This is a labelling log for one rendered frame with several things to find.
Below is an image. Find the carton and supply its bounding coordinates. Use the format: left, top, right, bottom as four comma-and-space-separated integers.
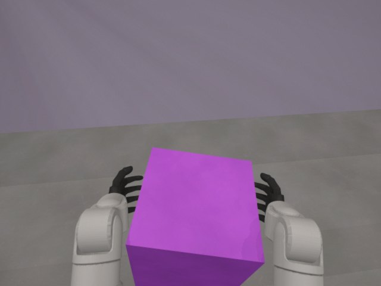
126, 147, 265, 286

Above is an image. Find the left robot hand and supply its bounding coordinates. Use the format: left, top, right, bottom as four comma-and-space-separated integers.
109, 166, 143, 213

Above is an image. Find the right robot hand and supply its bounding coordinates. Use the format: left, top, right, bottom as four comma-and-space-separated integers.
254, 173, 284, 222

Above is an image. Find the right robot forearm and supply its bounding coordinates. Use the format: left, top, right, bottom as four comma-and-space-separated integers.
264, 201, 324, 286

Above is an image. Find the left robot forearm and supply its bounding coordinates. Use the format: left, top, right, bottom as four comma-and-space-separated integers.
71, 193, 129, 286

